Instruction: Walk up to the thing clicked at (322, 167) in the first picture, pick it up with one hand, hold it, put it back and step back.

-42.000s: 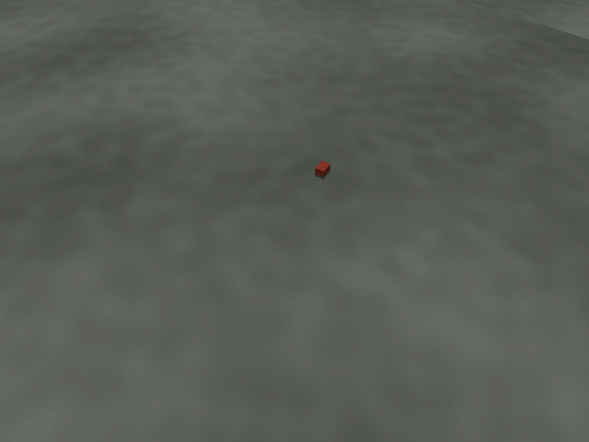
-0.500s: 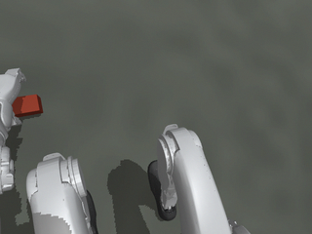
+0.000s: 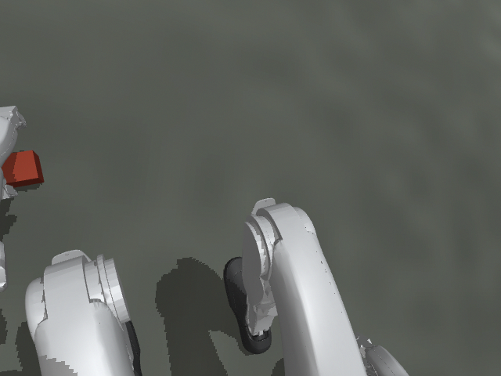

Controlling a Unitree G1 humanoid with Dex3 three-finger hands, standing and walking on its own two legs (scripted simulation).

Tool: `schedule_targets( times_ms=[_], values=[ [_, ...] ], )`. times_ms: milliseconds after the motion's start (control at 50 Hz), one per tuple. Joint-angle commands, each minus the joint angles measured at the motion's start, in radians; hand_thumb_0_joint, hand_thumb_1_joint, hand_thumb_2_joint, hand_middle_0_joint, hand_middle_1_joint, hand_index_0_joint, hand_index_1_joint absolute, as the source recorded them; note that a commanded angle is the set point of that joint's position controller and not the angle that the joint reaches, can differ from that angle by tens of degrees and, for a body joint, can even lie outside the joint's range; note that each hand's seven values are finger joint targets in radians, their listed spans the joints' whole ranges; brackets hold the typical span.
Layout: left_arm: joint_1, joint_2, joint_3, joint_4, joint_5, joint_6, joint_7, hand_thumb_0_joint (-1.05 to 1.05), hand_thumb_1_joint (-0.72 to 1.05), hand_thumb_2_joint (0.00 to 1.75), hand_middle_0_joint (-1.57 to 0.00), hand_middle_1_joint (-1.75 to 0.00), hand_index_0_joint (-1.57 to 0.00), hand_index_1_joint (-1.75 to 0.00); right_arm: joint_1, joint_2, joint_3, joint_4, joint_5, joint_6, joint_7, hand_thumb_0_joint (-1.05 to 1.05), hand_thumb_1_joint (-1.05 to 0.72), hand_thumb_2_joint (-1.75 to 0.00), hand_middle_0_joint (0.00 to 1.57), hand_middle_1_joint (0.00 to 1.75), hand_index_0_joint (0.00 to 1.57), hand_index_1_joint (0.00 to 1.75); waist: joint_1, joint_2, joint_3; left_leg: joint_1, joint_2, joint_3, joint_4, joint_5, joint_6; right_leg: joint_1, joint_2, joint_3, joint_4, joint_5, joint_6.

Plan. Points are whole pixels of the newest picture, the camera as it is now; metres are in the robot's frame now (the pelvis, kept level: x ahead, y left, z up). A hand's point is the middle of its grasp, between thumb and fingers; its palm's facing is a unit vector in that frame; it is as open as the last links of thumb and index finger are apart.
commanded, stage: rest palm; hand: left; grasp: from above
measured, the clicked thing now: (14, 170) +0.48 +0.27 -0.30
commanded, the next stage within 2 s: close in 1.12 s
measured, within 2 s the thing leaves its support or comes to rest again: neither
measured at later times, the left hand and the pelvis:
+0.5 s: hand (11, 169) +0.47 +0.27 -0.26, palm faces -0.45 -0.11 -0.89, open 12.3 cm; pelvis +0.01 +0.00 -0.02, yaw -3 degrees
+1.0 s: hand (19, 174) +0.47 +0.26 -0.27, palm faces -0.46 -0.10 -0.88, open 12.0 cm; pelvis +0.00 +0.01 -0.02, yaw -5 degrees
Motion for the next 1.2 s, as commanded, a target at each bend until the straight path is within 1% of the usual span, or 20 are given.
schedule_targets(
  times_ms=[0, 20, 40, 60, 80, 160, 240, 260, 300, 420, 460, 520, 560, 620, 840, 880, 940, 1080, 1100, 1180],
  values=[
    [-0.311, 0.264, 0.043, -0.089, 0.007, -0.024, 0.061, 0.00, -0.22, 0.76, -0.37, -0.66, -0.35, -0.68, 0.213, -0.293, -0.068, 0.002, -0.017, -0.008, -0.005, 0.00, -0.89, -0.90, 0.20, 0.30, 0.20, 0.30, -0.048, 0.326, -0.587, 0.413, -0.018, 0.114, -0.246, 0.130, 0.044, 0.354, 0.048, -0.112, -0.206, 0.150, -0.071],
    [-0.313, 0.238, 0.022, -0.082, 0.007, -0.025, 0.064, 0.00, -0.23, 0.76, -0.37, -0.65, -0.35, -0.68, 0.204, -0.285, -0.060, -0.002, -0.019, -0.014, -0.002, 0.00, -0.89, -0.90, 0.20, 0.30, 0.20, 0.30, -0.050, 0.337, -0.592, 0.433, -0.016, 0.112, -0.236, 0.131, 0.042, 0.345, 0.048, -0.112, -0.198, 0.154, -0.072],
    [-0.326, 0.291, 0.049, -0.104, 0.006, -0.034, 0.078, 0.00, -0.22, 0.75, -0.37, -0.65, -0.35, -0.67, 0.197, -0.294, -0.060, 0.007, -0.024, -0.017, -0.003, 0.00, -0.89, -0.90, 0.20, 0.30, 0.20, 0.30, -0.042, 0.363, -0.613, 0.443, -0.012, 0.107, -0.237, 0.128, 0.039, 0.348, 0.050, -0.118, -0.197, 0.147, -0.074],
    [-0.320, 0.270, 0.027, -0.111, 0.004, -0.039, 0.081, 0.00, -0.22, 0.75, -0.36, -0.67, -0.34, -0.68, 0.195, -0.293, -0.053, -0.004, -0.024, -0.024, 0.000, 0.00, -0.89, -0.90, 0.20, 0.30, 0.20, 0.30, -0.047, 0.377, -0.613, 0.448, -0.012, 0.106, -0.229, 0.136, 0.037, 0.351, 0.051, -0.118, -0.189, 0.159, -0.074],
    [-0.286, 0.286, 0.048, -0.114, 0.006, -0.040, 0.092, 0.00, -0.24, 0.77, -0.35, -0.67, -0.33, -0.69, 0.202, -0.298, -0.052, 0.006, -0.031, -0.023, 0.000, 0.00, -0.89, -0.90, 0.20, 0.30, 0.20, 0.30, -0.037, 0.386, -0.652, 0.484, -0.009, 0.100, -0.236, 0.171, 0.032, 0.375, 0.052, -0.127, -0.183, 0.187, -0.075],
    [-0.278, 0.287, 0.038, -0.083, 0.010, -0.045, 0.114, 0.00, -0.22, 0.76, -0.36, -0.65, -0.34, -0.67, 0.203, -0.304, -0.038, 0.015, -0.048, -0.035, 0.015, 0.00, -0.89, -0.90, 0.20, 0.30, 0.20, 0.30, -0.062, 0.388, -0.613, 0.459, -0.004, 0.095, -0.203, 0.188, 0.032, 0.381, 0.058, -0.134, -0.164, 0.218, -0.071],
    [-0.260, 0.322, 0.056, -0.101, 0.013, -0.040, 0.144, 0.00, -0.22, 0.75, -0.37, -0.64, -0.34, -0.66, 0.204, -0.320, -0.031, 0.021, -0.058, -0.047, 0.029, 0.00, -0.89, -0.90, 0.20, 0.30, 0.20, 0.30, -0.053, 0.435, -0.627, 0.496, 0.002, 0.087, -0.201, 0.220, 0.024, 0.387, 0.062, -0.147, -0.150, 0.247, -0.074],
    [-0.241, 0.285, 0.033, -0.059, 0.014, -0.033, 0.143, 0.00, -0.21, 0.74, -0.36, -0.65, -0.35, -0.67, 0.188, -0.317, -0.029, 0.016, -0.059, -0.052, 0.034, 0.00, -0.89, -0.90, 0.20, 0.30, 0.20, 0.30, -0.059, 0.408, -0.591, 0.475, 0.002, 0.086, -0.194, 0.210, 0.025, 0.368, 0.065, -0.150, -0.147, 0.241, -0.073],
    [-0.250, 0.302, 0.047, -0.054, 0.010, -0.029, 0.153, 0.00, -0.21, 0.74, -0.37, -0.64, -0.35, -0.66, 0.203, -0.328, -0.026, 0.025, -0.067, -0.055, 0.045, 0.00, -0.89, -0.90, 0.20, 0.30, 0.20, 0.30, -0.075, 0.422, -0.577, 0.481, 0.003, 0.082, -0.194, 0.224, 0.023, 0.373, 0.065, -0.155, -0.142, 0.257, -0.070],
    [-0.241, 0.350, 0.079, -0.081, 0.009, -0.016, 0.175, 0.00, -0.21, 0.74, -0.38, -0.64, -0.36, -0.66, 0.191, -0.343, -0.020, 0.022, -0.070, -0.068, 0.064, 0.00, -0.90, -0.90, 0.20, 0.30, 0.20, 0.30, -0.063, 0.467, -0.616, 0.528, 0.009, 0.070, -0.194, 0.280, 0.015, 0.406, 0.069, -0.163, -0.133, 0.300, -0.072],
    [-0.218, 0.307, 0.052, -0.009, 0.011, -0.005, 0.173, 0.00, -0.19, 0.71, -0.38, -0.64, -0.36, -0.65, 0.178, -0.338, -0.013, 0.018, -0.077, -0.073, 0.074, 0.00, -0.90, -0.90, 0.20, 0.30, 0.20, 0.30, -0.084, 0.432, -0.560, 0.491, 0.010, 0.070, -0.180, 0.258, 0.020, 0.391, 0.071, -0.168, -0.133, 0.290, -0.067],
    [-0.252, 0.323, 0.053, -0.009, -0.001, -0.009, 0.171, 0.00, -0.19, 0.72, -0.39, -0.63, -0.37, -0.65, 0.159, -0.341, 0.002, 0.019, -0.076, -0.078, 0.080, 0.00, -0.90, -0.90, 0.20, 0.30, 0.20, 0.30, -0.098, 0.415, -0.517, 0.452, 0.008, 0.063, -0.177, 0.214, 0.025, 0.376, 0.068, -0.171, -0.138, 0.257, -0.064],
    [-0.250, 0.359, 0.075, -0.045, 0.009, -0.014, 0.177, 0.00, -0.20, 0.72, -0.38, -0.64, -0.36, -0.66, 0.174, -0.353, -0.001, 0.015, -0.078, -0.076, 0.080, 0.00, -0.90, -0.90, 0.20, 0.30, 0.20, 0.30, -0.088, 0.447, -0.555, 0.490, 0.010, 0.058, -0.193, 0.233, 0.020, 0.398, 0.069, -0.173, -0.140, 0.265, -0.069],
    [-0.228, 0.290, 0.028, 0.024, 0.006, -0.012, 0.171, 0.00, -0.18, 0.71, -0.39, -0.64, -0.38, -0.65, 0.142, -0.337, 0.010, 0.008, -0.079, -0.083, 0.089, 0.00, -0.90, -0.90, 0.20, 0.30, 0.20, 0.30, -0.105, 0.415, -0.502, 0.454, 0.011, 0.056, -0.178, 0.200, 0.021, 0.378, 0.072, -0.177, -0.132, 0.249, -0.064],
    [-0.272, 0.330, 0.015, -0.007, 0.011, -0.028, 0.204, 0.00, -0.17, 0.69, -0.40, -0.64, -0.39, -0.65, 0.129, -0.359, 0.032, 0.010, -0.084, -0.104, 0.099, 0.00, -0.90, -0.91, 0.20, 0.30, 0.20, 0.30, -0.106, 0.453, -0.521, 0.506, 0.019, 0.031, -0.192, 0.226, 0.011, 0.384, 0.077, -0.193, -0.137, 0.267, -0.064],
    [-0.248, 0.282, -0.014, 0.032, 0.006, -0.018, 0.204, 0.00, -0.17, 0.69, -0.40, -0.64, -0.39, -0.65, 0.122, -0.359, 0.043, 0.002, -0.087, -0.114, 0.106, 0.00, -0.90, -0.91, 0.20, 0.30, 0.20, 0.30, -0.127, 0.409, -0.474, 0.471, 0.018, 0.037, -0.173, 0.218, 0.017, 0.385, 0.078, -0.195, -0.140, 0.269, -0.056],
    [-0.277, 0.335, 0.009, 0.004, -0.004, -0.012, 0.220, 0.00, -0.16, 0.69, -0.42, -0.62, -0.40, -0.63, 0.126, -0.376, 0.041, 0.004, -0.084, -0.122, 0.107, 0.00, -0.90, -0.90, 0.20, 0.30, 0.20, 0.30, -0.120, 0.422, -0.485, 0.469, 0.018, 0.037, -0.187, 0.199, 0.019, 0.402, 0.081, -0.188, -0.160, 0.250, -0.059],
    [-0.281, 0.331, -0.010, 0.002, -0.012, 0.015, 0.228, 0.00, -0.15, 0.67, -0.41, -0.63, -0.40, -0.64, 0.091, -0.400, 0.034, -0.011, -0.080, -0.141, 0.112, 0.00, -0.91, -0.91, 0.20, 0.30, 0.20, 0.30, -0.125, 0.453, -0.467, 0.479, 0.027, 0.021, -0.208, 0.170, 0.010, 0.388, 0.082, -0.190, -0.158, 0.229, -0.062],
    [-0.288, 0.368, 0.032, -0.003, -0.011, 0.016, 0.233, 0.00, -0.15, 0.67, -0.41, -0.63, -0.40, -0.64, 0.119, -0.388, 0.046, -0.008, -0.082, -0.139, 0.117, 0.00, -0.90, -0.91, 0.20, 0.30, 0.20, 0.30, -0.118, 0.458, -0.509, 0.497, 0.026, 0.018, -0.200, 0.208, 0.010, 0.412, 0.079, -0.194, -0.152, 0.260, -0.062],
    [-0.253, 0.345, 0.019, 0.031, -0.028, 0.026, 0.215, 0.00, -0.14, 0.66, -0.43, -0.61, -0.41, -0.63, 0.118, -0.382, 0.059, -0.016, -0.076, -0.147, 0.123, 0.00, -0.90, -0.91, 0.20, 0.30, 0.20, 0.30, -0.133, 0.406, -0.456, 0.457, 0.023, 0.027, -0.186, 0.195, 0.019, 0.411, 0.080, -0.193, -0.162, 0.253, -0.054]
  ],
)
